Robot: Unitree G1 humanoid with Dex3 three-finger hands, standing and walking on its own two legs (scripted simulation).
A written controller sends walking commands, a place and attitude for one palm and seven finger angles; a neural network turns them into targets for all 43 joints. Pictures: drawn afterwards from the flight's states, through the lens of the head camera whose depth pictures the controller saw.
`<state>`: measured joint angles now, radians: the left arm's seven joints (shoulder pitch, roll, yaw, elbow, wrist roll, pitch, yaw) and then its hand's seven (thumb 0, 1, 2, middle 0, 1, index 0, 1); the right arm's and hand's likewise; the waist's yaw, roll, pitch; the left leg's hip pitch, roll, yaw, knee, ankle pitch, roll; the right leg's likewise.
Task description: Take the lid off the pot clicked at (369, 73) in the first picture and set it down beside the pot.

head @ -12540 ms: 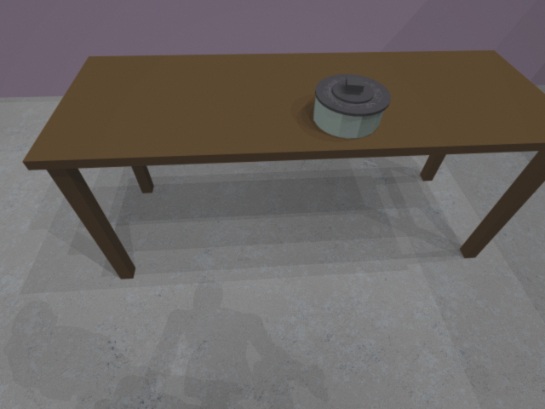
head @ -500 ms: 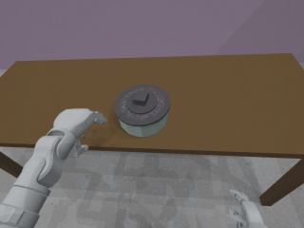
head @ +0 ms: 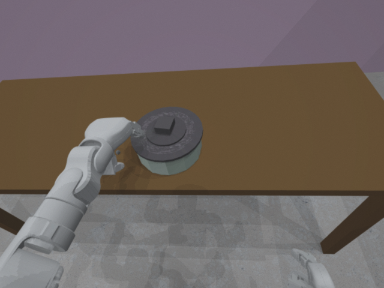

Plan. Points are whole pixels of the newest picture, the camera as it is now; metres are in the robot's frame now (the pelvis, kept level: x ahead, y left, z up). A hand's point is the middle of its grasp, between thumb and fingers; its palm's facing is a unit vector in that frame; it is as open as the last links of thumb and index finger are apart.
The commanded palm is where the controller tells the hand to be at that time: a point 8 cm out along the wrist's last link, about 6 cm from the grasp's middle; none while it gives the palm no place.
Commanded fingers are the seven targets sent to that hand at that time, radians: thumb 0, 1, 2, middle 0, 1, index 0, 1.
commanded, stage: move the open hand above the knob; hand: left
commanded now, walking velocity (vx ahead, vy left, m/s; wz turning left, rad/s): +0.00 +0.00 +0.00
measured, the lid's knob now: (164, 125) +0.53 +0.11 +0.01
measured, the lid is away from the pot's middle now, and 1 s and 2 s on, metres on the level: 0.00 0.00 0.00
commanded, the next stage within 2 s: lower the open fingers around the knob in 1.50 s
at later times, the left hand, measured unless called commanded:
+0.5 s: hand (143, 127) +0.45 +0.14 +0.08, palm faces -0.31 -0.02 -0.95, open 10.2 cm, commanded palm +0.45 +0.14 +0.15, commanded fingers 0.00 -0.27 1.34 -0.82 -0.08 -0.82 -0.08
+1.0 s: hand (164, 110) +0.51 +0.10 +0.08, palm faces -0.34 -0.05 -0.94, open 10.2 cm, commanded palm +0.50 +0.11 +0.15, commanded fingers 0.00 -0.27 1.34 -0.82 -0.08 -0.82 -0.08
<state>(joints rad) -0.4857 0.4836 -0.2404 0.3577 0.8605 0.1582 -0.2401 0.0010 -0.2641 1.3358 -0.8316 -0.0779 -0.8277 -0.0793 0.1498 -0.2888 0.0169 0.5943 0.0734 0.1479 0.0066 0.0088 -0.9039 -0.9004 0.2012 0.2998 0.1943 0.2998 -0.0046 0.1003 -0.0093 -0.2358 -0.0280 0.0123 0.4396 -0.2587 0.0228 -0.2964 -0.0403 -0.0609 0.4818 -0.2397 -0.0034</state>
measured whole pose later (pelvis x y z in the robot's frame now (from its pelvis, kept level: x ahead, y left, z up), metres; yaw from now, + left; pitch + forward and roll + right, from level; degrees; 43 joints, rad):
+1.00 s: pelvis +0.01 +0.01 +0.00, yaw -3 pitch +12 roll +1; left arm -1.10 0.32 -0.23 1.12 0.92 0.24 -0.14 0.00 -0.26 1.34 -0.83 -0.08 -0.83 -0.08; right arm 0.30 -0.27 0.00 0.73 0.05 0.11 -0.03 0.00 -0.90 -0.90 0.20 0.30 0.20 0.30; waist -0.13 0.07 -0.07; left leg -0.40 -0.02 0.07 0.47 -0.28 0.04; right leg -0.48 -0.03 0.00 0.50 -0.23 0.01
